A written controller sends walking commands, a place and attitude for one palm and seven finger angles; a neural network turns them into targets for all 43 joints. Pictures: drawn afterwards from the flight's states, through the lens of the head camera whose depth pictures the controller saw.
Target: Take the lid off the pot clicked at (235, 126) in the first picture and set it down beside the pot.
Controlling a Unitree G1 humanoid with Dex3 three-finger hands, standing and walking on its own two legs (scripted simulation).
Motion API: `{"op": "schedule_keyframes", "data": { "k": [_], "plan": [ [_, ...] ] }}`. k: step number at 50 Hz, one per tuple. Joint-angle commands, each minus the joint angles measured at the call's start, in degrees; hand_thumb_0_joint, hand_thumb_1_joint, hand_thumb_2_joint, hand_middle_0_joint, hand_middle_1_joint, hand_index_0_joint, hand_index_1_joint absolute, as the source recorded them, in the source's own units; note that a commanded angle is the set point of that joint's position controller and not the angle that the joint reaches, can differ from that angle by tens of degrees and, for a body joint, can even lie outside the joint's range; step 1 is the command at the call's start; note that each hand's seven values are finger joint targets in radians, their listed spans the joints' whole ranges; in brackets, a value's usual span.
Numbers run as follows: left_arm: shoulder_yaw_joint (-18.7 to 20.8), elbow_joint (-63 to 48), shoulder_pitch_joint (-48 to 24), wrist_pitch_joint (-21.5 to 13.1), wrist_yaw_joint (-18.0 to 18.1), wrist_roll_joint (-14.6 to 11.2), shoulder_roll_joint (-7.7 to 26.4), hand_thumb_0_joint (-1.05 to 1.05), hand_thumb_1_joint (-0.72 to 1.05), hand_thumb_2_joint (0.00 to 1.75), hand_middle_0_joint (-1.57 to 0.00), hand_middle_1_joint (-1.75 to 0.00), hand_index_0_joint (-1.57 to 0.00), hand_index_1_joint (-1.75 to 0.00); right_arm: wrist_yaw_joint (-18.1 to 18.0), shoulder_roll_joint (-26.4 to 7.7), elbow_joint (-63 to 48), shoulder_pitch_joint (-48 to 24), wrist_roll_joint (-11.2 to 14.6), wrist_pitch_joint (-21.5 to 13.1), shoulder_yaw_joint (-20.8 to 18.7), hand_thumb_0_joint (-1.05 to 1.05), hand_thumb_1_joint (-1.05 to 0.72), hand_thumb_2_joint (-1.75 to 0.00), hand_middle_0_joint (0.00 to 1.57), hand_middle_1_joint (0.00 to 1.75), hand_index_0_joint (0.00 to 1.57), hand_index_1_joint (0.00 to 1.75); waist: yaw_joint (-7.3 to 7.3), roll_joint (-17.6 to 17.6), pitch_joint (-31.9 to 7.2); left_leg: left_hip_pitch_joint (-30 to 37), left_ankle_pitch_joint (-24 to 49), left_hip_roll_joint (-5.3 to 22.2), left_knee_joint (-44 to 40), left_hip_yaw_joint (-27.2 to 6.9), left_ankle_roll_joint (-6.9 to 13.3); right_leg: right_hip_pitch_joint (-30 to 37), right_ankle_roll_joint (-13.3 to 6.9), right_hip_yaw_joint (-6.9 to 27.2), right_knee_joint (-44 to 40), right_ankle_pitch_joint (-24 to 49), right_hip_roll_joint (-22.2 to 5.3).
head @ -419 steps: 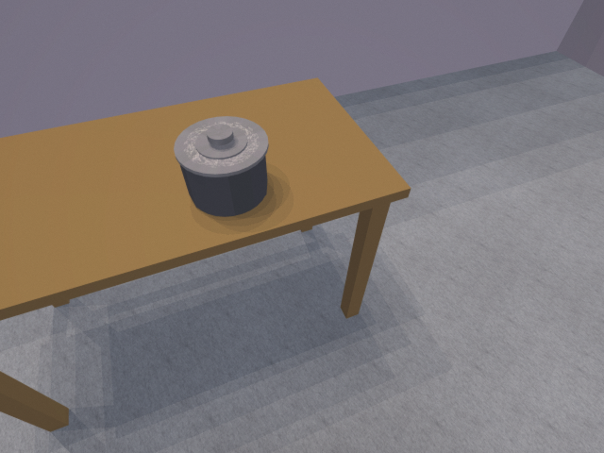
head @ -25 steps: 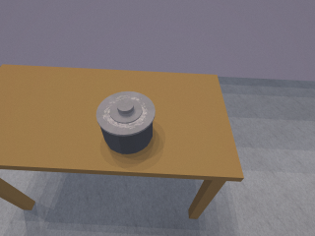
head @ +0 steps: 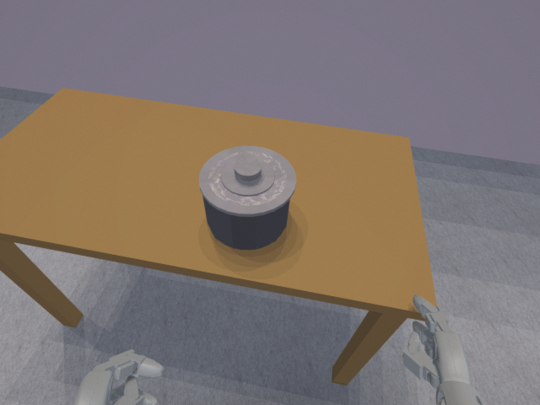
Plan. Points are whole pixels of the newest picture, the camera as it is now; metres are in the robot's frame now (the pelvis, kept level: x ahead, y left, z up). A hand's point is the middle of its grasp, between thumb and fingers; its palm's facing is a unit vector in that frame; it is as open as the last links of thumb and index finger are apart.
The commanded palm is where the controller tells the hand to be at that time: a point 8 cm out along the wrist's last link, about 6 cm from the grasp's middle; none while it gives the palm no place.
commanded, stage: lift the closed hand beside the body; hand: left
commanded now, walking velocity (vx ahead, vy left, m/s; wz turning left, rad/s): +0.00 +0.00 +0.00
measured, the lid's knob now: (247, 169) +0.50 +0.10 +0.06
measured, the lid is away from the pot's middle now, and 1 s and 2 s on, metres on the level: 0.00 0.00 0.00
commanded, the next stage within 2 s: raise the hand higher, near the body in 0.12 s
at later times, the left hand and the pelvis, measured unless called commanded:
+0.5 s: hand (111, 373) +0.15 +0.23 -0.01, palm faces +0.21 -0.88 -0.42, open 3.1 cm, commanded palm +0.11 +0.27 +0.03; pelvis +0.02 +0.00 +0.00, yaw -1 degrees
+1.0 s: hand (98, 301) +0.21 +0.24 +0.09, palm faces +0.26 -0.85 -0.45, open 3.1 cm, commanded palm +0.16 +0.27 +0.13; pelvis +0.04 +0.01 +0.01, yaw -2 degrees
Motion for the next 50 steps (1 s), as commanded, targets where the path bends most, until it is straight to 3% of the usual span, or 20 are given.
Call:
{"op": "schedule_keyframes", "data": {
  "k": [1,5,8,11,13,14,19,21,22,25,26,27,32,37,40,41,45,46,50],
  "plan": [
    [6.28,-11.19,-2.78,-2.83,1.24,0.17,9.62,0.00,0.90,0.90,-1.30,-1.50,-1.30,-1.50,-1.11,-5.09,-5.55,-2.60,-0.11,-2.20,-0.76,0.00,-0.90,-0.90,0.20,0.30,0.20,0.30,-0.79,4.14,-3.57,2.06,3.36,-4.04,-6.69,3.19,2.97,0.80,-3.83,-1.15,-6.89,2.83,3.39],
    [5.70,-11.38,0.80,-2.39,1.08,0.14,8.40,0.00,0.90,0.90,-1.30,-1.50,-1.30,-1.50,-1.21,-4.74,-4.49,-3.57,-0.41,-3.17,-0.55,0.00,-0.90,-0.90,0.20,0.30,0.20,0.30,-0.26,3.14,-3.93,1.82,5.57,-3.93,-6.76,2.81,3.14,1.32,-3.56,-1.65,-5.86,4.62,3.34],
    [6.23,-8.88,0.96,-2.43,0.82,0.55,8.66,0.00,0.90,0.90,-1.30,-1.50,-1.30,-1.50,-1.27,-4.95,-3.51,-4.12,-0.42,-3.25,-0.64,0.00,-0.90,-0.90,0.20,0.30,0.20,0.30,-0.57,-1.63,-2.82,0.19,3.83,-3.94,-6.15,2.44,3.49,-0.10,-3.12,-1.89,-6.08,2.61,3.36],
    [9.12,-9.45,3.08,-2.65,1.21,0.84,11.12,0.00,0.90,0.90,-1.30,-1.50,-1.30,-1.50,-1.47,-4.70,-2.42,-4.33,-0.46,-3.98,-0.84,0.00,-0.90,-0.90,0.20,0.30,0.20,0.30,0.22,-0.11,-4.55,0.93,4.36,-3.81,-5.85,2.61,3.55,0.55,-3.14,-1.81,-5.54,2.68,3.25],
    [8.68,-16.10,2.13,-3.31,1.16,0.43,11.37,0.00,0.90,0.90,-1.30,-1.50,-1.30,-1.50,-1.49,-4.55,-2.83,-4.51,-0.52,-5.09,-0.61,0.00,-0.90,-0.90,0.20,0.30,0.20,0.30,0.76,3.12,-7.77,2.68,5.71,-3.85,-6.18,2.40,3.67,1.99,-3.27,-1.57,-5.14,3.55,2.92],
    [8.72,-16.58,2.17,-3.18,1.41,0.49,11.40,0.00,0.90,0.90,-1.30,-1.50,-1.30,-1.50,-1.56,-4.36,-2.37,-4.37,-0.60,-5.61,-0.56,0.00,-0.90,-0.90,0.20,0.30,0.20,0.30,0.70,2.95,-7.81,3.14,6.83,-3.79,-6.06,2.32,3.78,2.05,-3.30,-1.67,-4.86,4.76,2.91],
    [8.45,-17.58,5.95,-3.13,1.49,0.44,9.67,0.00,0.90,0.90,-1.30,-1.50,-1.30,-1.50,-1.69,-4.01,-1.53,-5.00,-0.48,-5.96,-1.16,0.00,-0.90,-0.90,0.20,0.30,0.20,0.30,0.63,-0.83,-4.65,3.12,7.63,-3.37,-6.27,2.43,3.81,1.59,-2.81,-2.24,-5.77,5.89,2.92],
    [10.79,-21.47,6.82,-3.67,1.79,0.47,11.74,0.00,0.90,0.90,-1.30,-1.50,-1.30,-1.50,-1.78,-3.85,-1.64,-5.33,-0.50,-6.11,-1.34,0.00,-0.90,-0.90,0.20,0.30,0.20,0.30,1.40,0.66,-5.25,4.43,8.47,-3.13,-6.78,2.49,3.70,2.89,-2.99,-2.01,-6.06,6.56,2.83],
    [9.85,-23.17,7.87,-3.85,1.64,0.43,10.60,0.00,0.90,0.90,-1.30,-1.50,-1.30,-1.50,-1.77,-3.61,-2.03,-5.40,-0.49,-6.32,-1.26,0.00,-0.90,-0.90,0.20,0.30,0.20,0.30,1.54,1.97,-5.88,5.16,9.32,-3.34,-6.88,2.86,3.76,3.49,-2.98,-1.96,-6.20,7.57,2.73],
    [9.70,-24.96,6.31,-4.15,1.56,0.31,10.50,0.00,0.90,0.90,-1.30,-1.50,-1.30,-1.50,-1.81,-3.57,-2.24,-5.31,-0.50,-6.13,-1.31,0.00,-0.90,-0.90,0.20,0.30,0.20,0.30,0.98,2.26,-3.59,5.93,9.60,-3.09,-7.36,2.98,3.67,2.94,-2.88,-1.93,-7.14,8.11,2.80],
    [11.43,-23.56,7.77,-3.93,1.74,0.29,11.21,0.00,0.90,0.90,-1.30,-1.50,-1.30,-1.50,-1.90,-3.45,-1.80,-5.49,-0.52,-5.76,-1.57,0.00,-0.90,-0.90,0.20,0.30,0.20,0.30,1.24,0.81,-2.78,5.92,9.69,-2.93,-7.31,3.17,3.62,3.35,-2.94,-1.97,-7.78,8.36,2.91],
    [10.68,-25.70,7.77,-4.31,1.49,0.13,10.56,0.00,0.90,0.90,-1.30,-1.50,-1.30,-1.50,-1.90,-3.48,-2.45,-5.51,-0.46,-5.56,-1.33,0.00,-0.90,-0.90,0.20,0.30,0.20,0.30,1.37,0.98,-2.79,6.35,10.67,-2.93,-7.75,3.28,3.64,3.83,-2.96,-2.01,-7.81,9.41,2.88],
    [11.82,-33.54,6.81,-5.42,1.37,0.29,11.94,0.00,0.90,0.90,-1.30,-1.50,-1.30,-1.50,-1.66,-3.35,-3.13,-5.41,-0.80,-5.80,-1.06,0.00,-0.90,-0.90,0.20,0.30,0.20,0.30,2.03,5.54,-4.29,9.61,14.45,-2.73,-8.87,3.47,3.55,6.76,-3.24,-1.88,-8.61,12.65,2.57],
    [11.69,-33.70,6.54,-5.83,1.19,0.28,11.37,0.00,0.90,0.90,-1.30,-1.50,-1.30,-1.50,-1.45,-3.53,-3.25,-5.48,-0.86,-5.19,-1.10,0.00,-0.90,-0.90,0.20,0.30,0.20,0.30,1.72,1.49,-2.28,9.97,14.43,-2.32,-9.96,3.58,3.65,7.12,-3.03,-2.15,-10.05,12.71,2.90],
    [12.99,-36.70,5.65,-6.51,1.34,0.14,12.47,0.00,0.90,0.90,-1.30,-1.50,-1.30,-1.50,-1.44,-3.65,-3.29,-5.12,-0.99,-5.28,-1.07,0.00,-0.90,-0.90,0.20,0.30,0.20,0.30,2.12,3.90,-3.24,11.34,15.20,-2.16,-10.73,3.50,3.62,8.17,-3.13,-1.99,-10.23,13.00,2.87],
    [14.56,-36.23,6.30,-6.30,1.61,0.23,13.70,0.00,0.90,0.90,-1.30,-1.50,-1.30,-1.50,-1.41,-3.46,-2.87,-5.31,-0.99,-5.32,-1.16,0.00,-0.90,-0.90,0.20,0.30,0.20,0.30,2.16,3.67,-3.12,11.78,15.16,-2.16,-10.45,3.73,3.59,8.37,-3.19,-1.76,-10.52,13.35,2.98],
    [13.66,-36.92,5.80,-6.77,1.31,0.15,12.19,0.00,0.90,0.90,-1.30,-1.50,-1.30,-1.50,-1.13,-3.58,-3.00,-5.17,-1.06,-5.11,-1.11,0.00,-0.90,-0.90,0.20,0.30,0.20,0.30,2.15,1.99,-2.33,11.91,17.20,-1.79,-11.18,3.81,3.62,8.96,-3.10,-2.03,-10.84,15.21,2.97],
    [15.25,-37.17,5.81,-6.66,1.44,0.06,13.47,0.00,0.90,0.90,-1.30,-1.50,-1.30,-1.50,-0.96,-3.70,-2.77,-5.30,-1.00,-4.86,-1.18,0.00,-0.90,-0.90,0.20,0.30,0.20,0.30,2.20,2.46,-2.89,12.43,16.55,-1.84,-11.13,3.81,3.57,9.34,-3.21,-1.66,-11.15,14.83,3.03],
    [15.38,-40.41,3.36,-7.59,1.45,-0.08,13.48,0.00,0.90,0.90,-1.30,-1.50,-1.30,-1.50,-0.90,-3.75,-3.01,-5.11,-1.13,-4.90,-0.98,0.00,-0.90,-0.90,0.20,0.30,0.20,0.30,2.30,3.53,-3.16,13.27,17.76,-1.63,-11.78,3.89,3.59,9.93,-3.23,-1.65,-11.37,15.79,2.93]
  ]
}}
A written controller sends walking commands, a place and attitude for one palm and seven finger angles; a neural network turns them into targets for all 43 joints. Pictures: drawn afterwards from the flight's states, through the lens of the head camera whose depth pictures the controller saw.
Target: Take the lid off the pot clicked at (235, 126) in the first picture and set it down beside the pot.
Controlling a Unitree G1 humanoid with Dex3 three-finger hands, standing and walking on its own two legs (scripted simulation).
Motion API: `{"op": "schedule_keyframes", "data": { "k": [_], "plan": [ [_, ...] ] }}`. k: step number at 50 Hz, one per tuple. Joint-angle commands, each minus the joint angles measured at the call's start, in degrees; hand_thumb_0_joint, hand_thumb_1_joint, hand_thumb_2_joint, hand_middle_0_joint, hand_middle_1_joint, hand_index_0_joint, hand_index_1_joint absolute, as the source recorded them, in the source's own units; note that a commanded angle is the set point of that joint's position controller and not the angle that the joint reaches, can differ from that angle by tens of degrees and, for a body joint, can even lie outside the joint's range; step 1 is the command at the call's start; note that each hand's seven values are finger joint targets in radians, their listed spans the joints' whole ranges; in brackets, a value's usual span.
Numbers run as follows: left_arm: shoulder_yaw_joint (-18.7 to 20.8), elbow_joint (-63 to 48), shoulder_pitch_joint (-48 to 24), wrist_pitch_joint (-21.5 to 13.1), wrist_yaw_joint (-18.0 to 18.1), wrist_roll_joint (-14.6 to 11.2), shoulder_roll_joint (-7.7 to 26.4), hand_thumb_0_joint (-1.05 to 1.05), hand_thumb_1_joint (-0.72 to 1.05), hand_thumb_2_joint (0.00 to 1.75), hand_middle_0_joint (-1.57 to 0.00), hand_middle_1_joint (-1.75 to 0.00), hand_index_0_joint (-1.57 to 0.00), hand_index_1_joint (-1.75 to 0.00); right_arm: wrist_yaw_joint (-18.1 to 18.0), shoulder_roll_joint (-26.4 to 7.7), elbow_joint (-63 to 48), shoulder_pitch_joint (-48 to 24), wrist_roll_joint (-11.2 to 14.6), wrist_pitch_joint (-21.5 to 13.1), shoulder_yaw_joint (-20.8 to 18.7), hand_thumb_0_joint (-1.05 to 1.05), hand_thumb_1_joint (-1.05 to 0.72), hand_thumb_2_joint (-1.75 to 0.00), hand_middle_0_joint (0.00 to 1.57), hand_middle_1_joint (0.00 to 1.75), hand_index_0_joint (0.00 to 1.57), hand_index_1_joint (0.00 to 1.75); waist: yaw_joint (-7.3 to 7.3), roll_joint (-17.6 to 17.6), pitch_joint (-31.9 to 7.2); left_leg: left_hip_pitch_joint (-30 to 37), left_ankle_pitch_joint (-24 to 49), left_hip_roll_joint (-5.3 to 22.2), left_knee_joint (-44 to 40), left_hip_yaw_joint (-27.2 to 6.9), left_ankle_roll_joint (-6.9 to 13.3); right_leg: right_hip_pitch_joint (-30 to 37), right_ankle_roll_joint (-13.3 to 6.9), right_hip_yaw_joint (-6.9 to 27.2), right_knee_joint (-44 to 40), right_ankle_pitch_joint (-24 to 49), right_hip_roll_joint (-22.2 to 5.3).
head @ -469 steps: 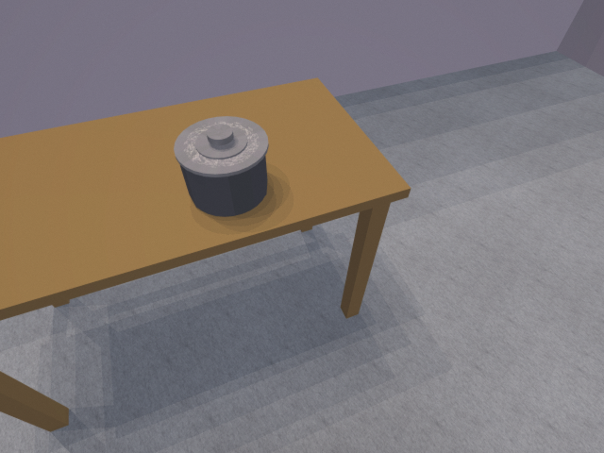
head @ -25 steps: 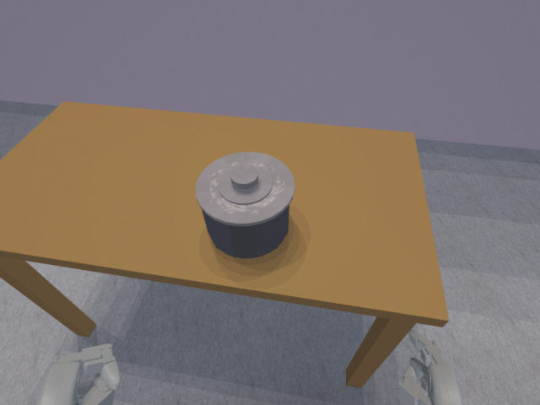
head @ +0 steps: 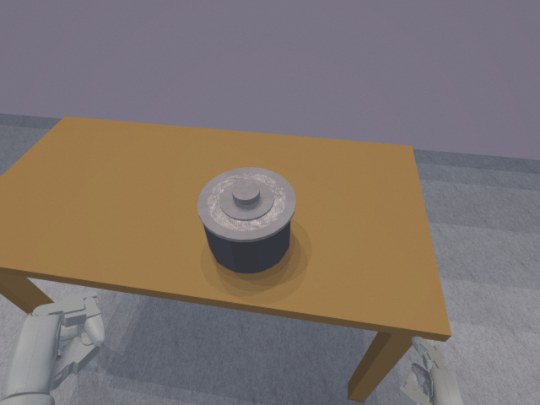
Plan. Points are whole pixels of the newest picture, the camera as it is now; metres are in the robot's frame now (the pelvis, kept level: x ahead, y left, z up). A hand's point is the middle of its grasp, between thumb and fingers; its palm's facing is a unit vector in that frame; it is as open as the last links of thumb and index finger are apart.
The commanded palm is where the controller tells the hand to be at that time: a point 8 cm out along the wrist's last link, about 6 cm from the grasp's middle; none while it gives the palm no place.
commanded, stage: reach forward and open the fingers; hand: left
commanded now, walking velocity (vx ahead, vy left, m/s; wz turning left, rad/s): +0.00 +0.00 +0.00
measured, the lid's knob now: (246, 192) +0.46 +0.11 +0.04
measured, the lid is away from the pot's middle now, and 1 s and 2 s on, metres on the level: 0.00 0.00 0.00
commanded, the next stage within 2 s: move the open hand above the knob in 1.20 s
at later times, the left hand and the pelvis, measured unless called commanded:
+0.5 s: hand (73, 333) +0.17 +0.26 +0.09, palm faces -0.18 -0.12 -0.98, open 3.3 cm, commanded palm +0.17 +0.26 +0.15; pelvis -0.03 +0.00 +0.00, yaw +1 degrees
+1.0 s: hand (97, 292) +0.21 +0.25 +0.10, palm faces -0.23 -0.06 -0.97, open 9.0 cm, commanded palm +0.21 +0.25 +0.16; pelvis -0.05 +0.00 +0.01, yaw +1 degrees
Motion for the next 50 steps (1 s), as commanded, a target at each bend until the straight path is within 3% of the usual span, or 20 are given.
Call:
{"op": "schedule_keyframes", "data": {
  "k": [1,5,6,7,9,10,13,17,20,24,27,28,32,34,37,41,44,47,48,50],
  "plan": [
    [7.89,-14.87,-2.38,-3.75,1.18,-0.30,9.80,0.00,0.90,0.90,-1.30,-1.50,-1.30,-1.50,0.26,-5.92,-10.14,-8.65,-0.02,-3.87,-0.94,0.00,-0.90,-0.90,0.20,0.30,0.20,0.30,1.24,1.30,-5.16,2.68,18.39,-1.67,-4.64,0.91,2.76,0.68,-4.50,-3.17,-3.92,15.09,2.90],
    [7.54,-16.09,-4.99,-4.21,1.14,-0.58,9.11,0.00,0.90,0.90,-1.30,-1.50,-1.30,-1.50,0.36,-6.05,-10.21,-8.52,-0.08,-3.60,-0.85,0.00,-0.90,-0.90,0.20,0.30,0.20,0.30,1.09,0.33,-4.27,2.88,19.10,-1.37,-5.23,0.94,2.72,0.62,-4.43,-3.39,-4.26,15.75,2.87],
    [6.94,-14.08,-6.76,0.95,3.69,25.38,21.82,0.00,0.88,0.89,-1.28,-1.49,-1.28,-1.49,1.68,-9.65,-9.27,-11.40,-1.98,0.65,-0.48,0.00,-0.90,-0.90,0.20,0.30,0.20,0.30,0.83,1.42,-0.50,-4.96,19.44,-2.61,-4.53,-0.55,3.14,-3.43,-5.07,-0.70,-2.06,15.89,3.84],
    [4.32,-21.55,-9.03,2.39,4.52,26.04,16.28,0.00,0.86,0.89,-1.25,-1.47,-1.25,-1.47,2.93,-8.76,-13.37,-11.62,-2.13,2.52,-0.20,0.00,-0.90,-0.90,0.20,0.30,0.20,0.30,1.19,4.85,-3.54,-4.18,20.84,-2.03,-5.36,-0.57,3.06,-3.20,-5.90,-3.18,-1.77,14.22,2.67],
    [4.58,-15.05,0.13,5.84,5.38,36.48,18.49,0.00,0.80,0.90,-1.22,-1.43,-1.22,-1.43,4.24,-9.32,-12.16,-10.45,-2.07,5.26,-1.77,0.00,-0.90,-0.90,0.20,0.30,0.20,0.30,3.26,5.88,-7.39,-3.00,22.39,-1.07,-4.51,-0.37,2.66,-3.24,-6.68,-1.50,-1.38,13.64,3.50],
    [4.20,-14.31,-0.93,7.00,5.23,39.98,19.64,0.00,0.77,0.92,-1.20,-1.39,-1.20,-1.39,4.80,-9.85,-12.69,-11.21,-2.04,6.65,-1.83,0.00,-0.90,-0.90,0.20,0.30,0.20,0.30,2.94,3.81,-8.06,-3.68,20.95,-1.28,-4.32,-0.26,2.65,-3.41,-6.85,-0.87,-1.52,13.97,3.65],
    [3.95,-13.36,-7.29,8.75,2.88,45.33,23.92,0.00,0.67,0.97,-1.20,-1.22,-1.20,-1.22,5.42,-10.82,-14.21,-13.16,-1.03,8.91,-1.29,0.00,-0.90,-0.90,0.20,0.30,0.20,0.30,1.82,2.11,-8.47,-4.46,15.39,-1.80,-5.11,-0.94,2.92,-2.87,-6.68,0.20,-2.93,11.17,3.68],
    [2.81,-13.64,-11.52,8.18,-3.57,44.68,26.91,0.00,0.54,1.06,-1.16,-1.07,-1.16,-1.07,5.23,-10.36,-14.58,-13.86,0.38,9.62,-0.67,0.00,-0.90,-0.90,0.20,0.30,0.20,0.30,1.37,5.50,-11.33,-2.09,16.33,-2.84,-5.63,-1.54,3.45,-0.47,-5.73,-0.72,-3.89,12.35,3.40],
    [3.06,-7.53,-13.73,7.10,-8.62,43.31,28.83,0.00,0.45,1.11,-1.13,-0.97,-1.13,-0.97,4.56,-10.69,-13.50,-12.34,0.85,10.41,-0.86,0.00,-0.90,-0.90,0.20,0.30,0.20,0.30,0.83,0.85,-8.22,-2.44,15.65,-3.31,-6.36,-1.75,3.83,-0.77,-5.02,-1.09,-5.86,13.30,3.82],
    [1.88,-4.70,-24.89,4.49,-13.93,42.91,30.82,0.00,0.32,1.18,-1.08,-0.83,-1.08,-0.83,3.60,-10.64,-12.74,-13.10,1.31,11.32,-0.49,0.00,-0.90,-0.90,0.20,0.30,0.20,0.30,-0.41,0.00,-5.44,-1.80,12.24,-3.74,-7.89,-1.74,4.19,-1.73,-4.61,-1.25,-8.28,9.70,3.93],
    [2.69,-4.44,-29.54,1.89,-16.76,43.28,33.11,0.00,0.24,1.21,-1.05,-0.72,-1.05,-0.72,3.18,-10.20,-12.28,-13.16,1.03,11.22,-0.17,0.00,-0.90,-0.90,0.20,0.30,0.20,0.30,-0.20,0.98,-9.01,0.68,13.05,-4.18,-8.43,-1.88,4.46,0.24,-4.66,-1.29,-8.89,9.61,3.90],
    [2.88,-2.00,-29.44,1.20,-17.61,43.24,33.32,0.00,0.21,1.22,-1.03,-0.68,-1.03,-0.68,3.05,-10.12,-11.71,-13.26,0.90,11.46,-0.31,0.00,-0.90,-0.90,0.20,0.30,0.20,0.30,-0.11,0.47,-8.16,0.70,13.18,-4.34,-8.67,-1.92,4.47,0.04,-4.58,-1.33,-9.46,10.08,4.05],
    [1.53,0.49,-34.92,-1.37,-18.98,42.44,31.77,0.00,0.10,1.24,-0.98,-0.54,-0.98,-0.54,3.21,-9.85,-11.33,-13.13,1.09,12.10,-0.29,0.00,-0.90,-0.90,0.20,0.30,0.20,0.30,-0.68,0.50,-8.84,1.97,12.67,-4.22,-10.19,-1.49,4.17,0.78,-4.57,-1.74,-10.75,8.73,4.26],
    [1.22,3.60,-36.44,-1.89,-19.04,42.20,31.50,0.00,0.05,1.25,-0.96,-0.47,-0.96,-0.47,3.07,-10.09,-10.98,-13.10,1.14,12.47,-0.60,0.00,-0.90,-0.90,0.20,0.30,0.20,0.30,-0.66,-0.27,-6.83,1.75,11.38,-4.18,-10.68,-1.46,4.23,-0.52,-4.53,-1.67,-11.64,7.54,4.37],
    [1.76,3.43,-39.54,-2.62,-18.73,42.80,32.74,0.00,-0.03,1.27,-0.92,-0.36,-0.92,-0.36,3.32,-10.02,-11.36,-13.35,1.02,12.34,-0.37,0.00,-0.90,-0.90,0.20,0.30,0.20,0.30,-0.24,-0.20,-10.15,2.60,11.35,-4.37,-11.54,-1.39,4.28,1.58,-4.72,-1.67,-11.41,6.71,4.30],
    [4.23,4.27,-39.70,-2.46,-18.05,43.29,35.00,0.00,-0.14,1.29,-0.87,-0.22,-0.87,-0.22,3.86,-10.17,-11.72,-14.22,1.22,12.37,-0.79,0.00,-0.90,-0.90,0.20,0.30,0.20,0.30,0.62,0.92,-10.93,3.03,12.54,-4.21,-11.21,-1.49,4.28,2.24,-5.07,-0.80,-11.21,8.34,4.54],
    [0.12,7.42,-42.89,-1.68,-18.37,42.84,31.54,0.00,-0.23,1.31,-0.83,-0.12,-0.83,-0.12,3.89,-10.33,-11.36,-13.73,1.37,13.05,-0.78,0.00,-0.90,-0.90,0.20,0.30,0.20,0.30,-0.23,-0.62,-8.17,1.39,10.89,-4.27,-12.14,-1.15,4.13,0.74,-4.76,-1.78,-11.53,6.66,4.26],
    [0.32,5.17,-45.71,-1.61,-18.32,43.26,32.81,0.00,-0.25,1.32,-0.82,-0.08,-0.82,-0.08,4.11,-10.37,-11.78,-13.90,1.42,12.91,-0.73,0.00,-0.90,-0.90,0.20,0.30,0.20,0.30,0.00,0.60,-11.98,2.57,12.56,-4.53,-12.22,-0.92,4.30,2.87,-4.96,-1.53,-10.77,7.99,4.28],
    [0.20,6.67,-45.54,-1.25,-18.30,43.44,32.81,0.00,-0.25,1.32,-0.82,-0.08,-0.82,-0.08,4.04,-10.44,-11.62,-13.84,1.42,13.12,-0.84,0.00,-0.90,-0.90,0.20,0.30,0.20,0.30,0.02,0.82,-10.20,1.90,11.94,-4.48,-12.14,-1.13,4.23,1.96,-4.98,-1.54,-10.98,7.56,4.26],
    [1.64,5.26,-47.02,-1.19,-17.95,43.74,34.56,0.00,-0.25,1.32,-0.82,-0.08,-0.82,-0.08,4.06,-10.69,-11.65,-13.54,1.35,13.08,-1.06,0.00,-0.90,-0.90,0.20,0.30,0.20,0.30,0.45,1.22,-12.23,2.52,14.16,-4.52,-11.72,-1.26,4.30,3.12,-5.18,-1.48,-10.29,10.01,4.15]
  ]
}}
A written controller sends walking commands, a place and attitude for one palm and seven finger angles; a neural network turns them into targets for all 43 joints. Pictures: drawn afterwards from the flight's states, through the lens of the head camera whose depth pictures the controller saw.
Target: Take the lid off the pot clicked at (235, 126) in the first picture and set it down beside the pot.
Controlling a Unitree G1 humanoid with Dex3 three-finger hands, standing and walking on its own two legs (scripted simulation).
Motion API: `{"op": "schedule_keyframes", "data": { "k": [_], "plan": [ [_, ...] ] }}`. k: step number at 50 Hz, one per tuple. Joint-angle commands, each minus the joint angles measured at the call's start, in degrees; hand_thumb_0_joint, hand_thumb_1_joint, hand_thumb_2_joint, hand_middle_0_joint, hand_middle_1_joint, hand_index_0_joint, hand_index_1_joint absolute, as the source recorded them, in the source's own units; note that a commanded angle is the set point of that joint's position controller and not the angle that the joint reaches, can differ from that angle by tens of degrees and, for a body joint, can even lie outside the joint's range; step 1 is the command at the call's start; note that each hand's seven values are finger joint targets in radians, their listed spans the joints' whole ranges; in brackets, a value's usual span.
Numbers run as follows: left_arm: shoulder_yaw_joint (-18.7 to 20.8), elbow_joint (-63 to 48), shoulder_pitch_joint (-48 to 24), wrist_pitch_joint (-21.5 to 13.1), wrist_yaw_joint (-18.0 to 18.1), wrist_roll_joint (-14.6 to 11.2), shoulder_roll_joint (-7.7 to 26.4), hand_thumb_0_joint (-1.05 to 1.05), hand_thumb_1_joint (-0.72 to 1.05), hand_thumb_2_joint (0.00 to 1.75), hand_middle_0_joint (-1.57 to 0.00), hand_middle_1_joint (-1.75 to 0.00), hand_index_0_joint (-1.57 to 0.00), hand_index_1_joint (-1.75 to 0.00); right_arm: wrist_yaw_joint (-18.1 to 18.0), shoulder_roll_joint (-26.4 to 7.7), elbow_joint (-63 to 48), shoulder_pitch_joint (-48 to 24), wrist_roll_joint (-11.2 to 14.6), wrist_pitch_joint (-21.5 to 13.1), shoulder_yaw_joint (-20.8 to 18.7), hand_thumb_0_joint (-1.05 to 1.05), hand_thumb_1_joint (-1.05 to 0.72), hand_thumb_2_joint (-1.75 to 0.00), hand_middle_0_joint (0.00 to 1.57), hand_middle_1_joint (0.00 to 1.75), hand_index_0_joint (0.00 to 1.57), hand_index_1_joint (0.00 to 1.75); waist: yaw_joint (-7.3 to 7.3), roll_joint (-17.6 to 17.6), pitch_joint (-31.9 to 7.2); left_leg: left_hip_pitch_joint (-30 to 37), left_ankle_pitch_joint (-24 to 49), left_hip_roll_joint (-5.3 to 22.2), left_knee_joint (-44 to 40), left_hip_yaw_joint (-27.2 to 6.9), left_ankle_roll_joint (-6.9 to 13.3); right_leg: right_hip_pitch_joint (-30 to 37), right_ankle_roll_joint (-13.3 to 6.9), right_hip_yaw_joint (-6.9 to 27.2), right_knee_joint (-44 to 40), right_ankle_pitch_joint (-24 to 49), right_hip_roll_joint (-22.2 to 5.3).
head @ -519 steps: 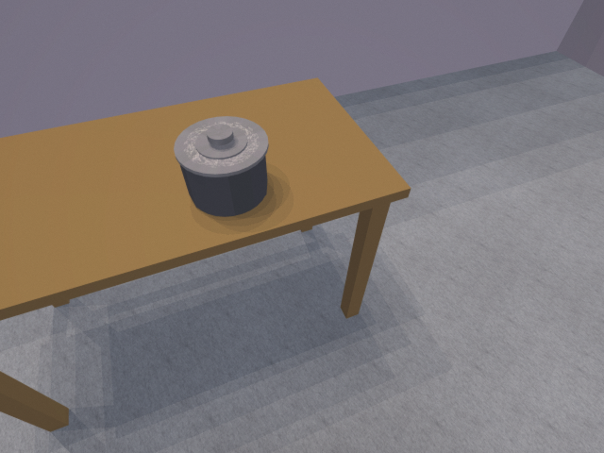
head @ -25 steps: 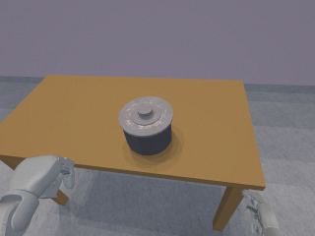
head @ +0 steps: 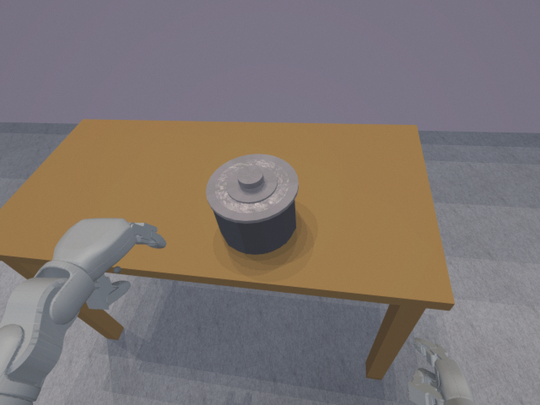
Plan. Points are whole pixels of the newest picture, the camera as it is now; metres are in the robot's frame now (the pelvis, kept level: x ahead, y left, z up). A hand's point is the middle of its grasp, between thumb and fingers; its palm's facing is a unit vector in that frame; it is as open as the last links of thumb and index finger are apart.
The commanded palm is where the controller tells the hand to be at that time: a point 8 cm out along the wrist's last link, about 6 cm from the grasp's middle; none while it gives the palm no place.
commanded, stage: reach forward and open the fingers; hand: left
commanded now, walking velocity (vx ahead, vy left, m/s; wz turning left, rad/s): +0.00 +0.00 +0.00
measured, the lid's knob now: (250, 177) +0.51 +0.10 +0.03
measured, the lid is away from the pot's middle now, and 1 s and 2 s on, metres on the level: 0.00 0.00 0.00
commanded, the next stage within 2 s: move the open hand above the knob in 0.20 s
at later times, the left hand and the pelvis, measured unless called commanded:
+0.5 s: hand (142, 234) +0.32 +0.23 +0.10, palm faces -0.28 -0.07 -0.96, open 10.1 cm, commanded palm +0.31 +0.22 +0.16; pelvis +0.02 +0.00 +0.00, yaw +1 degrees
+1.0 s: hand (185, 204) +0.39 +0.18 +0.09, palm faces -0.26 -0.06 -0.96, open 10.1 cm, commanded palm +0.38 +0.18 +0.16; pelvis +0.03 +0.00 +0.00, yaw +0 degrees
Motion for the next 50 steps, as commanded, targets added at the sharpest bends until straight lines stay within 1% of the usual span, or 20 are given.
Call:
{"op": "schedule_keyframes", "data": {
  "k": [1,4,6,7,11,15,16,19,21,24,26,30,31,34,36,40,42,45,46,50],
  "plan": [
    [11.85,-11.20,-13.68,0.48,2.89,0.40,17.14,0.00,-0.25,1.32,-0.82,-0.08,-0.82,-0.08,0.07,-6.07,-9.96,-9.59,0.19,-3.41,-1.90,0.00,-0.90,-0.90,0.20,0.30,0.20,0.30,1.30,-2.18,-13.27,3.60,5.87,-3.18,-3.37,-0.97,3.60,3.79,-4.73,-0.63,-2.78,2.42,4.92],
    [7.81,-8.05,-16.28,1.58,2.25,-0.33,13.51,0.00,-0.25,1.32,-0.82,-0.08,-0.82,-0.08,0.12,-6.44,-9.55,-8.76,0.61,-2.41,-1.97,0.00,-0.90,-0.90,0.20,0.30,0.20,0.30,0.35,-3.71,-10.76,1.92,3.99,-3.21,-4.00,-0.58,3.44,2.22,-4.41,-1.30,-3.13,0.92,4.69],
    [8.59,-8.13,-16.63,2.13,2.30,0.26,14.35,0.00,-0.25,1.32,-0.82,-0.08,-0.82,-0.08,0.26,-6.22,-10.24,-9.71,0.70,-2.73,-2.02,0.00,-0.90,-0.90,0.20,0.30,0.20,0.30,0.58,-3.49,-11.79,2.79,4.60,-3.11,-3.47,-0.56,3.56,2.29,-4.63,-0.74,-2.80,1.51,5.09],
    [7.17,-10.43,-19.56,1.78,2.02,0.13,13.96,0.00,-0.25,1.32,-0.82,-0.08,-0.82,-0.08,0.28,-6.25,-9.97,-9.17,0.57,-2.71,-1.75,0.00,-0.90,-0.90,0.20,0.30,0.20,0.30,0.25,-2.40,-14.75,3.42,5.54,-3.43,-3.89,-0.44,3.52,3.85,-4.51,-1.19,-2.52,1.92,4.73],
    [10.02,-9.11,-19.80,2.82,2.07,1.09,16.84,0.00,-0.26,1.33,-0.82,-0.08,-0.82,-0.08,0.50,-6.46,-9.82,-9.24,0.47,-2.55,-1.94,0.00,-0.90,-0.90,0.20,0.30,0.20,0.30,0.66,-2.12,-14.96,3.88,8.24,-3.23,-2.71,-0.73,3.46,3.82,-4.90,-0.77,-1.91,5.14,5.10],
    [6.90,-5.70,-22.90,3.95,1.03,0.50,14.31,0.00,-0.26,1.33,-0.82,-0.08,-0.82,-0.08,0.47,-6.64,-9.49,-8.41,0.74,-1.53,-1.77,0.00,-0.90,-0.90,0.20,0.30,0.20,0.30,0.01,-4.39,-13.90,2.61,8.12,-3.46,-2.82,-0.56,3.45,2.99,-4.63,-1.61,-1.78,5.50,4.89],
    [5.25,-3.12,-23.01,6.55,0.08,0.66,13.71,0.00,-0.26,1.33,-0.82,-0.08,-0.82,-0.08,0.99,-6.90,-9.69,-10.36,1.11,-1.82,-1.73,0.00,-0.90,-0.90,0.20,0.30,0.20,0.30,-0.40,-2.98,-14.20,2.33,7.71,-3.73,-2.24,-0.68,3.36,2.99,-4.84,-1.02,-0.57,5.88,5.10],
    [1.06,-7.61,-27.32,7.64,-2.19,0.24,11.06,0.00,-0.26,1.33,-0.82,-0.08,-0.82,-0.08,1.05,-6.41,-9.95,-10.14,0.95,-1.85,-1.70,0.00,-0.90,-0.90,0.20,0.30,0.20,0.30,-0.82,-2.84,-16.75,3.94,9.86,-4.22,-1.97,-0.71,3.57,3.59,-4.46,-1.66,-0.34,7.59,4.98],
    [3.97,-6.01,-28.47,7.79,-2.79,0.89,14.09,0.00,-0.26,1.33,-0.82,-0.08,-0.82,-0.08,1.07,-6.64,-9.88,-10.14,1.01,-1.96,-1.45,0.00,-0.90,-0.90,0.20,0.30,0.20,0.30,-0.96,-5.17,-16.12,3.46,9.17,-4.05,-1.41,-0.82,3.63,3.25,-4.63,-1.39,-0.39,7.62,5.46],
    [4.45,-5.11,-31.16,6.67,-3.19,1.24,14.88,0.00,-0.26,1.33,-0.82,-0.08,-0.82,-0.08,0.65,-6.43,-9.19,-8.68,0.79,-1.68,-1.38,0.00,-0.90,-0.90,0.20,0.30,0.20,0.30,-0.63,-4.85,-18.47,4.36,12.37,-4.29,-1.10,-0.71,3.79,4.52,-4.54,-1.88,0.19,10.39,5.07],
    [4.39,-6.26,-30.90,6.45,-2.98,1.22,13.89,0.00,-0.26,1.33,-0.82,-0.08,-0.82,-0.08,1.23,-6.13,-9.99,-9.31,0.86,-1.99,-1.39,0.00,-0.90,-0.90,0.20,0.30,0.20,0.30,-0.49,-4.28,-18.81,4.76,13.90,-4.06,-0.55,-0.78,3.67,4.56,-4.81,-1.43,0.67,12.15,5.22],
    [0.05,-2.58,-31.45,7.45,-2.45,1.08,9.48,0.00,-0.26,1.33,-0.82,-0.08,-0.82,-0.08,1.79,-6.01,-9.45,-8.37,1.25,-1.15,-1.26,0.00,-0.90,-0.90,0.20,0.30,0.20,0.30,-0.94,-5.66,-16.37,3.04,12.19,-4.01,-0.98,-0.30,3.34,2.80,-4.50,-2.16,0.78,10.85,5.13],
    [1.22,-3.49,-32.29,7.83,-2.11,1.61,10.43,0.00,-0.26,1.33,-0.82,-0.08,-0.82,-0.08,2.07,-6.22,-9.80,-9.25,1.43,-1.24,-1.46,0.00,-0.90,-0.90,0.20,0.30,0.20,0.30,-0.95,-5.36,-16.68,3.11,12.21,-3.80,-0.53,-0.38,3.36,2.87,-4.85,-1.58,1.19,10.93,5.40],
    [-1.68,-4.89,-36.60,8.50,-1.52,2.38,9.05,0.00,-0.26,1.33,-0.82,-0.08,-0.82,-0.08,1.92,-5.89,-9.52,-8.85,1.22,-1.00,-1.26,0.00,-0.90,-0.90,0.20,0.30,0.20,0.30,-1.14,-3.86,-18.93,3.87,13.18,-4.12,-0.53,-0.63,3.30,3.25,-4.78,-1.88,1.85,11.38,5.17],
    [2.59,-4.25,-36.53,9.01,-0.55,3.17,13.31,0.00,-0.26,1.33,-0.82,-0.08,-0.82,-0.08,1.88,-6.11,-9.62,-9.27,1.20,-1.35,-1.35,0.00,-0.90,-0.90,0.20,0.30,0.20,0.30,-0.45,-4.73,-20.76,4.02,13.61,-4.07,0.42,-0.64,3.54,4.18,-4.98,-1.18,2.46,12.39,5.30],
    [-2.08,-1.13,-39.00,10.13,-0.39,2.81,8.70,0.00,-0.26,1.33,-0.82,-0.08,-0.82,-0.08,1.82,-5.74,-9.05,-8.47,1.71,-0.88,-1.23,0.00,-0.90,-0.90,0.20,0.30,0.20,0.30,-1.03,-5.24,-20.02,3.15,13.30,-4.21,0.32,-0.40,3.40,3.08,-4.74,-1.82,3.06,12.38,5.07],
    [-2.66,-0.66,-39.22,10.64,-0.66,2.78,8.26,0.00,-0.26,1.33,-0.82,-0.08,-0.82,-0.08,2.02,-5.64,-9.20,-8.43,1.70,-1.09,-1.08,0.00,-0.90,-0.90,0.20,0.30,0.20,0.30,-1.14,-5.30,-21.80,3.40,14.33,-4.43,0.61,0.03,3.55,4.27,-4.72,-1.75,3.48,13.63,5.00],
    [-4.41,1.02,-42.99,11.44,-0.77,3.16,7.35,0.00,-0.26,1.33,-0.82,-0.08,-0.82,-0.08,1.81,-5.90,-8.70,-8.17,2.04,-0.49,-1.18,0.00,-0.90,-0.90,0.20,0.30,0.20,0.30,-1.85,-6.07,-19.97,2.59,12.31,-4.40,0.87,0.03,3.59,2.28,-4.59,-1.63,3.37,12.89,5.03],
    [-2.15,1.12,-43.30,11.65,-0.74,3.35,9.52,0.00,-0.26,1.33,-0.82,-0.08,-0.82,-0.08,1.81,-6.06,-9.01,-8.90,2.08,-0.71,-1.32,0.00,-0.90,-0.90,0.20,0.30,0.20,0.30,-1.65,-7.18,-20.45,2.41,12.11,-4.32,1.45,-0.02,3.77,2.75,-4.79,-1.29,3.62,13.31,5.18],
    [-3.43,4.02,-45.94,11.55,-0.97,3.19,8.78,0.00,-0.26,1.33,-0.82,-0.08,-0.82,-0.08,1.39,-6.04,-8.32,-7.56,2.27,-0.47,-1.03,0.00,-0.90,-0.90,0.20,0.30,0.20,0.30,-2.01,-7.09,-21.56,2.39,13.37,-4.60,1.50,0.12,3.80,2.95,-4.55,-1.60,4.18,14.81,4.97]
  ]
}}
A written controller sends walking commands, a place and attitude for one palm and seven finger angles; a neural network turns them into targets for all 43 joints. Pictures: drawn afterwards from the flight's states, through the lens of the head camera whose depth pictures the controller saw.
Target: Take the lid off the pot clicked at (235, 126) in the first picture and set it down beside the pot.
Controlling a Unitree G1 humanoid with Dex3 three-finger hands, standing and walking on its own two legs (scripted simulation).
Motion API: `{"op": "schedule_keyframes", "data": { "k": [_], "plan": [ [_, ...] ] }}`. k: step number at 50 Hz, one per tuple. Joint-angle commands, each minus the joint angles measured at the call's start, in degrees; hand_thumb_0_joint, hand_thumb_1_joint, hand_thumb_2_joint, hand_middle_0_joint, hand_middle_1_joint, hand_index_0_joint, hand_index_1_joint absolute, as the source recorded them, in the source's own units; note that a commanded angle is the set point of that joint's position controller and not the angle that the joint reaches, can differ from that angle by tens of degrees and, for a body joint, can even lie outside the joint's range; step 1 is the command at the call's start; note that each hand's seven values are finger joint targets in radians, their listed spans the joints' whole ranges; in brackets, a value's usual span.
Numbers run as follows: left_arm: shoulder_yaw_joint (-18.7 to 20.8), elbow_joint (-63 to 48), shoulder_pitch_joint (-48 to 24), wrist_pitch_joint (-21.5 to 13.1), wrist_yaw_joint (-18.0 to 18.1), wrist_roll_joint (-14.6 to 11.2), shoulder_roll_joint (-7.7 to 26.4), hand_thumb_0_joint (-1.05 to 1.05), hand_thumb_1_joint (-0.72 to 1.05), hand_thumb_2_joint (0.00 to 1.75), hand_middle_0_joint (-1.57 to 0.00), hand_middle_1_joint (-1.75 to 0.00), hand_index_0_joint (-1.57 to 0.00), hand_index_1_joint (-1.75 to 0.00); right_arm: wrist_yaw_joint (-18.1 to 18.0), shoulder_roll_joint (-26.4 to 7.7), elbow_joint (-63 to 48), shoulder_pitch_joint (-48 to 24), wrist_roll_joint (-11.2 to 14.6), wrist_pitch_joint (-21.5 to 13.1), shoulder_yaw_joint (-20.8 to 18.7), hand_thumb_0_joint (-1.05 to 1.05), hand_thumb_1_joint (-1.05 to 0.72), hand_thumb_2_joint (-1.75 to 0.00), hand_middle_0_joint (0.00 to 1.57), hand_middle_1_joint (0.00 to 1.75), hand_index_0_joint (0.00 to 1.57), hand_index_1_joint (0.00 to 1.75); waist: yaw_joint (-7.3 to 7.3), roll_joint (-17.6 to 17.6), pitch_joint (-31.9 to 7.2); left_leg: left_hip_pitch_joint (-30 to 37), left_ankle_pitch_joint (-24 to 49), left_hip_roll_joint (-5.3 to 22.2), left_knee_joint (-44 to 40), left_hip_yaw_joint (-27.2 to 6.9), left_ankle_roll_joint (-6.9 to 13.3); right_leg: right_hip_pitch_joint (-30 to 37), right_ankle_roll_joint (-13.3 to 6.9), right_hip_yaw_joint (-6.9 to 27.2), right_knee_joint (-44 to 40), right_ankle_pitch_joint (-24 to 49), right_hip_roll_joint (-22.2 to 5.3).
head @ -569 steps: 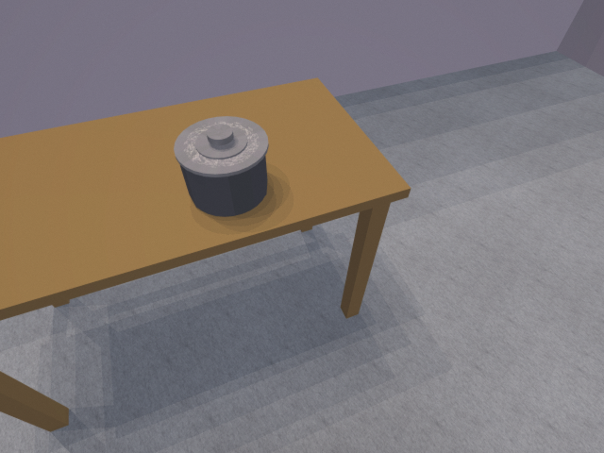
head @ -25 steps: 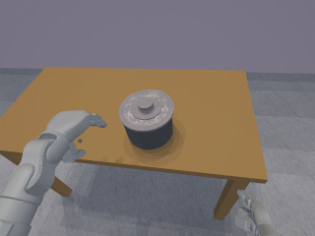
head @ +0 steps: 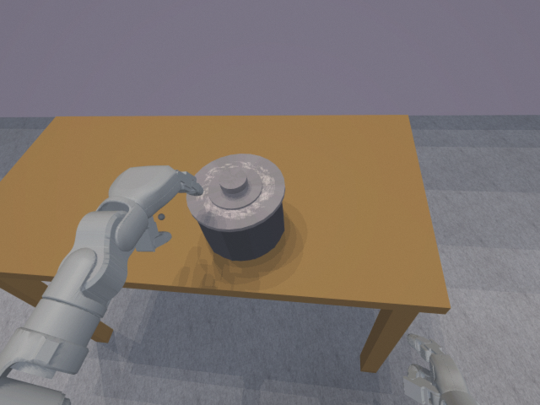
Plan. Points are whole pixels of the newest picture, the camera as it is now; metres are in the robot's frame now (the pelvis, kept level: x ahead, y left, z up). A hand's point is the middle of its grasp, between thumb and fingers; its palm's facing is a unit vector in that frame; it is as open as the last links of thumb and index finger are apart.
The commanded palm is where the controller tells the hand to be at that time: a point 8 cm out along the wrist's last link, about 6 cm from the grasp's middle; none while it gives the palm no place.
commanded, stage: move the open hand above the knob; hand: left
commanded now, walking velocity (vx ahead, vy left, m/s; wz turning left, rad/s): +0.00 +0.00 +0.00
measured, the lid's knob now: (233, 180) +0.48 +0.10 +0.04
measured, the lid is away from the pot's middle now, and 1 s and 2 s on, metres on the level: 0.00 0.00 0.00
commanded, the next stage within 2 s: lower the open fingers around the knob in 1.60 s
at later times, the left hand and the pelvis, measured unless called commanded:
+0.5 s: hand (195, 189) +0.41 +0.14 +0.09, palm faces -0.26 -0.06 -0.96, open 10.1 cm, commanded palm +0.40 +0.15 +0.17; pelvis +0.01 +0.00 +0.00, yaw +0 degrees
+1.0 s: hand (225, 164) +0.46 +0.10 +0.10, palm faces -0.28 -0.05 -0.96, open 10.1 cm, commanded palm +0.44 +0.11 +0.17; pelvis +0.01 +0.00 +0.00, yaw -1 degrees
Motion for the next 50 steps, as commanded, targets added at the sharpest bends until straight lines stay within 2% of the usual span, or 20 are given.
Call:
{"op": "schedule_keyframes", "data": {
  "k": [1,6,8,10,11,14,16,19,21,23,26,28,33,35,36,39,42,46,47,50],
  "plan": [
    [8.80,-8.71,-22.89,0.50,2.12,0.73,13.27,0.00,-0.26,1.33,-0.82,-0.08,-0.82,-0.08,-0.31,-5.95,-8.50,-6.61,0.47,-2.70,-1.86,0.00,-0.90,-0.90,0.20,0.30,0.20,0.30,-0.12,-6.36,-19.78,6.50,16.83,-4.20,-0.85,0.27,4.20,7.49,-4.89,-1.44,-0.70,19.65,5.54],
    [8.33,-6.21,-22.64,0.55,2.43,0.72,12.37,0.00,-0.26,1.33,-0.82,-0.08,-0.82,-0.08,0.04,-6.01,-8.25,-5.82,0.68,-2.55,-2.07,0.00,-0.90,-0.90,0.20,0.30,0.20,0.30,-0.07,-6.99,-20.28,6.26,17.86,-4.14,-0.39,0.49,4.11,7.46,-4.83,-1.54,-0.07,20.96,5.57],
    [4.48,-6.33,-26.53,1.17,2.39,0.86,8.90,0.00,-0.26,1.33,-0.82,-0.08,-0.82,-0.08,0.09,-5.67,-8.01,-5.49,0.84,-2.10,-2.07,0.00,-0.90,-0.90,0.20,0.30,0.20,0.30,-0.76,-6.99,-19.63,6.23,17.54,-4.14,-0.51,0.39,4.16,6.24,-4.74,-1.95,-0.02,20.45,5.58],
    [6.07,-6.93,-26.86,1.27,2.86,1.16,10.69,0.00,-0.26,1.33,-0.82,-0.08,-0.82,-0.08,0.07,-5.71,-8.24,-5.55,0.73,-2.30,-2.12,0.00,-0.90,-0.90,0.20,0.30,0.20,0.30,-0.18,-5.23,-21.84,7.03,19.41,-4.37,0.07,0.40,4.30,7.18,-4.89,-1.66,0.76,22.02,5.53],
    [7.41,-5.48,-26.67,1.55,3.07,1.39,11.80,0.00,-0.26,1.33,-0.82,-0.08,-0.82,-0.08,0.11,-5.91,-7.98,-5.61,0.77,-2.35,-2.20,0.00,-0.90,-0.90,0.20,0.30,0.20,0.30,-0.24,-6.97,-22.03,6.65,18.93,-4.20,0.38,0.45,4.29,7.32,-4.92,-1.47,0.74,22.19,5.62],
    [4.61,-2.51,-30.11,2.39,3.33,1.70,9.03,0.00,-0.26,1.33,-0.82,-0.08,-0.82,-0.08,-0.04,-5.63,-7.28,-5.02,0.96,-1.94,-2.08,0.00,-0.90,-0.90,0.20,0.30,0.20,0.30,-0.84,-6.80,-21.09,6.22,18.25,-4.20,0.31,0.54,4.25,5.87,-4.88,-1.89,1.01,21.23,5.62],
    [6.44,-1.92,-30.55,2.54,3.68,1.91,10.94,0.00,-0.26,1.33,-0.82,-0.08,-0.82,-0.08,-0.02,-5.97,-7.33,-5.09,1.03,-1.98,-2.18,0.00,-0.90,-0.90,0.20,0.30,0.20,0.30,-0.51,-6.80,-22.37,6.05,17.82,-4.22,0.70,0.61,4.29,6.43,-5.03,-1.51,1.22,21.24,5.68],
    [2.04,-2.66,-33.53,3.02,3.50,1.74,6.16,0.00,-0.26,1.33,-0.82,-0.08,-0.82,-0.08,0.15,-5.29,-7.30,-5.07,0.94,-1.85,-2.24,0.00,-0.90,-0.90,0.20,0.30,0.20,0.30,-1.15,-5.47,-24.10,7.20,20.05,-4.31,1.04,0.42,4.31,6.00,-5.01,-1.87,1.89,22.82,5.63],
    [3.16,0.07,-33.84,3.53,3.64,2.01,7.25,0.00,-0.26,1.33,-0.82,-0.08,-0.82,-0.08,0.29,-5.73,-6.89,-4.95,1.08,-1.61,-2.22,0.00,-0.90,-0.90,0.20,0.30,0.20,0.30,-1.23,-6.97,-23.20,6.26,19.78,-4.08,1.17,0.35,4.13,5.54,-5.06,-1.89,1.95,22.56,5.82],
    [0.17,2.53,-36.86,4.19,3.57,2.17,4.18,0.00,-0.26,1.33,-0.82,-0.08,-0.82,-0.08,0.29,-5.50,-6.21,-4.43,1.34,-1.06,-2.19,0.00,-0.90,-0.90,0.20,0.30,0.20,0.30,-1.90,-6.90,-21.35,5.63,17.98,-4.00,0.85,0.43,4.04,3.70,-5.00,-2.33,1.84,20.68,5.85],
    [4.17,2.70,-40.42,4.29,4.16,2.86,8.96,0.00,-0.26,1.33,-0.82,-0.08,-0.82,-0.08,-0.10,-5.93,-6.17,-4.38,1.06,-1.07,-2.27,0.00,-0.90,-0.90,0.20,0.30,0.20,0.30,-1.30,-8.15,-24.72,5.95,18.39,-4.25,1.71,0.55,4.48,5.71,-5.11,-1.66,2.25,22.65,5.66],
    [1.50,4.21,-42.12,4.37,4.02,2.94,6.01,0.00,-0.26,1.33,-0.82,-0.08,-0.82,-0.08,-0.21,-5.41,-5.87,-3.88,1.13,-0.96,-2.18,0.00,-0.90,-0.90,0.20,0.30,0.20,0.30,-1.70,-7.23,-25.34,6.32,19.20,-4.31,1.61,0.66,4.43,5.35,-5.05,-1.93,2.61,23.13,5.63],
    [1.00,8.58,-43.57,4.68,4.17,2.72,4.76,0.00,-0.26,1.33,-0.82,-0.08,-0.82,-0.08,-0.07,-5.63,-5.39,-3.21,1.34,-0.55,-2.30,0.00,-0.90,-0.90,0.20,0.30,0.20,0.30,-1.90,-8.80,-25.11,5.39,18.88,-4.30,1.82,0.96,4.41,5.00,-4.99,-2.01,2.79,23.57,5.66],
    [-1.96,11.18,-45.74,5.14,3.97,2.69,1.43,0.00,-0.26,1.33,-0.82,-0.08,-0.82,-0.08,-0.01,-5.49,-4.96,-3.10,1.54,-0.13,-2.29,0.00,-0.90,-0.90,0.20,0.30,0.20,0.30,-2.60,-7.84,-23.67,4.98,17.54,-4.23,1.47,1.07,4.27,3.12,-5.04,-2.29,2.54,21.74,5.69],
    [-1.34,12.64,-46.89,5.35,3.94,2.85,1.78,0.00,-0.26,1.33,-0.82,-0.08,-0.82,-0.08,-0.11,-5.70,-4.73,-2.82,1.43,-0.08,-2.54,0.00,-0.90,-0.90,0.20,0.30,0.20,0.30,-2.83,-9.43,-23.50,4.67,17.17,-4.20,1.86,1.33,4.51,2.89,-5.07,-2.13,2.31,22.01,5.79],
    [-0.14,11.58,-52.29,4.76,4.19,3.35,4.25,0.00,-0.26,1.33,-0.82,-0.08,-0.82,-0.08,-0.44,-5.79,-4.34,-2.29,1.28,0.05,-2.54,0.00,-0.90,-0.90,0.20,0.30,0.20,0.30,-2.72,-7.49,-26.14,5.64,17.59,-4.38,1.80,1.01,4.60,3.91,-5.24,-1.97,2.76,22.56,5.58],
    [-0.29,14.26,-53.44,4.54,4.35,3.24,3.54,0.00,-0.26,1.33,-0.82,-0.08,-0.82,-0.08,-0.69,-5.79,-3.69,-1.21,1.08,0.05,-2.70,0.00,-0.90,-0.90,0.20,0.30,0.20,0.30,-3.04,-8.45,-27.99,6.02,19.23,-4.36,2.02,1.19,4.68,4.56,-5.14,-1.97,2.92,24.22,5.65],
    [-0.97,19.26,-52.81,4.86,4.91,3.29,1.22,0.00,-0.26,1.33,-0.82,-0.08,-0.82,-0.08,-0.40,-6.01,-3.08,-0.56,1.18,0.34,-2.91,0.00,-0.90,-0.90,0.20,0.30,0.20,0.30,-3.00,-10.03,-26.30,4.52,18.91,-4.22,2.13,1.64,4.59,3.50,-5.18,-1.96,2.80,24.80,5.69],
    [-0.14,17.85,-53.61,4.60,5.20,3.49,2.63,0.00,-0.26,1.33,-0.82,-0.08,-0.82,-0.08,-0.35,-6.15,-3.17,-0.56,1.13,0.42,-2.90,0.00,-0.90,-0.90,0.20,0.30,0.20,0.30,-2.69,-8.62,-27.95,5.25,19.23,-4.20,1.80,1.63,4.59,4.32,-5.18,-1.82,3.04,24.82,5.59],
    [-1.71,16.39,-52.13,4.72,5.46,3.76,0.12,0.00,-0.26,1.33,-0.82,-0.08,-0.82,-0.08,0.29,-5.63,-3.73,-1.02,1.09,0.33,-3.06,0.00,-0.90,-0.90,0.20,0.30,0.20,0.30,-2.47,-7.27,-28.96,6.71,22.50,-4.01,2.37,1.15,4.53,3.99,-5.38,-2.16,3.70,26.06,5.67]
  ]
}}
